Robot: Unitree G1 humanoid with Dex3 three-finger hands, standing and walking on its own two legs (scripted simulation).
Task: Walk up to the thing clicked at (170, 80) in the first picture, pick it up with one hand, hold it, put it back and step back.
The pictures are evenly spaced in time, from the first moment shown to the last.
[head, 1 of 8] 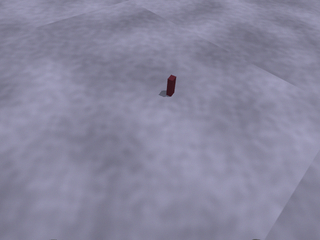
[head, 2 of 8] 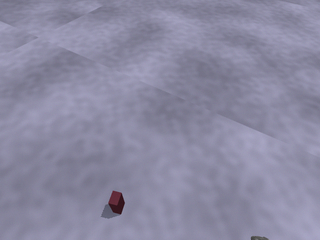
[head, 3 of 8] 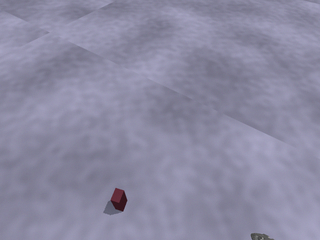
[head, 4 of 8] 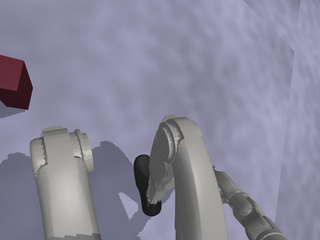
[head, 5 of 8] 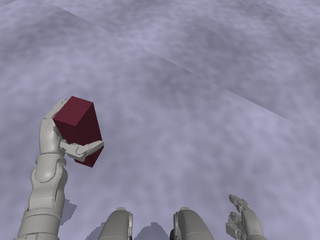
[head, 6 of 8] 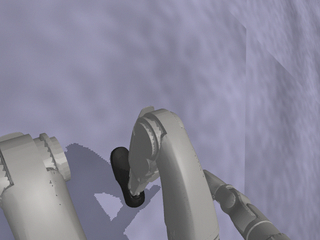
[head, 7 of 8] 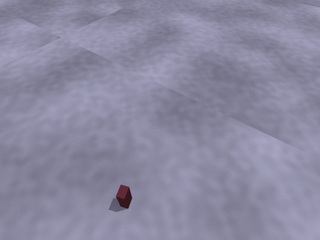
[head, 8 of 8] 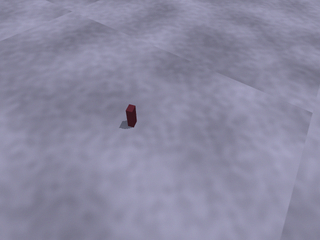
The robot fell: no
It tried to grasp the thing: yes
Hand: left
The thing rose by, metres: 0.68
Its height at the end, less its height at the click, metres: +0.00
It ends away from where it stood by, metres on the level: 0.01
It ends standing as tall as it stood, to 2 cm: yes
